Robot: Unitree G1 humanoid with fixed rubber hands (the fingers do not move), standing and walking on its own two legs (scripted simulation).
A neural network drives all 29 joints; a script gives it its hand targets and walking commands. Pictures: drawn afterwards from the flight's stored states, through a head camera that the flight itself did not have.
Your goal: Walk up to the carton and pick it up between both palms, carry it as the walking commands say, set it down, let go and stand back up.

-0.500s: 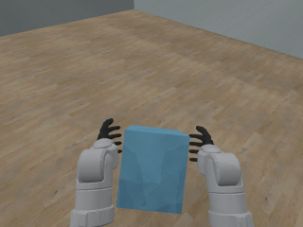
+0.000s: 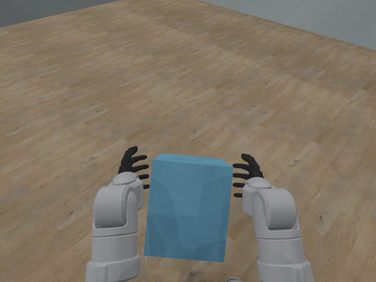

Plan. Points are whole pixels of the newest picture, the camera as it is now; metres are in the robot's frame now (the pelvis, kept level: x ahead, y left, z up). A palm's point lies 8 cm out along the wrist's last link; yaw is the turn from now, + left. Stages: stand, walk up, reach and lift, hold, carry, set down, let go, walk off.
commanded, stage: carry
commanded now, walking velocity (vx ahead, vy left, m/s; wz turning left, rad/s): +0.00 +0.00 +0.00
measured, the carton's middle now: (188, 199) +0.34 +0.02 -0.04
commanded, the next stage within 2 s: hold in 1.86 s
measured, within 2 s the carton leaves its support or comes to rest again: neither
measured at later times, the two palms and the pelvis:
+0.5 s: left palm (139, 184) +0.28 +0.11 +0.12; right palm (275, 196) +0.26 -0.14 +0.10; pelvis -0.02 -0.01 +0.02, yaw -1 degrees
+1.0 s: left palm (135, 173) +0.31 +0.12 +0.11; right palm (263, 183) +0.29 -0.13 +0.10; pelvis +0.01 +0.00 +0.02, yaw -1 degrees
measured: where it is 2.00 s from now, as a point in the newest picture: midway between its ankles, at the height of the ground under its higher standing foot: outside the picture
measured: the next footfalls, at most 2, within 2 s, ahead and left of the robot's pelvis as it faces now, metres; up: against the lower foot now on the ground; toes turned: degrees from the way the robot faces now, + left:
right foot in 0.16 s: +0.14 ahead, -0.11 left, +0.00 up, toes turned +18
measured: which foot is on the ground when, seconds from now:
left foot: down 0.00-1.00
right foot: down 0.00-0.06, up 0.08-0.14, down 0.16-1.00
